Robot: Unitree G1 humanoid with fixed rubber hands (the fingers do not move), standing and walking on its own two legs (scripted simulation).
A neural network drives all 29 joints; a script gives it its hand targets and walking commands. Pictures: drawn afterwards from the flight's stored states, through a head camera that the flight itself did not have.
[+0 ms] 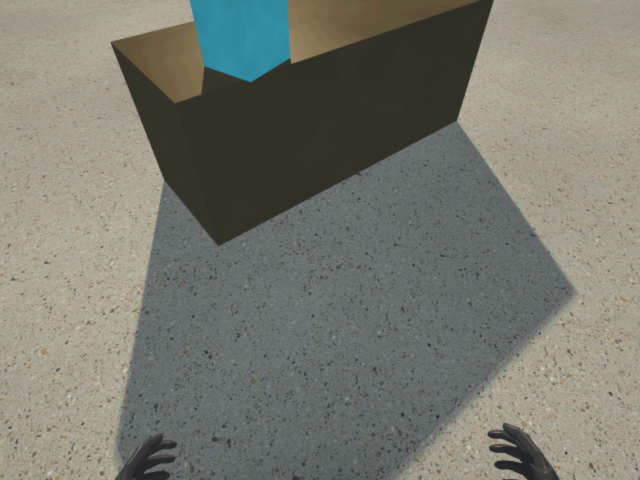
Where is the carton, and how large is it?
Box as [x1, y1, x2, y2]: [190, 0, 289, 81]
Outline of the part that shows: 190,0 205,66 251,81 289,57 286,0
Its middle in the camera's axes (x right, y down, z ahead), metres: -0.25 -0.70 +1.20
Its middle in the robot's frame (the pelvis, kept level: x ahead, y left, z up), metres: +1.39 +0.26 +0.02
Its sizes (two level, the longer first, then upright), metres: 0.210 0.200 0.250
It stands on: a pedestal, 0.64 m high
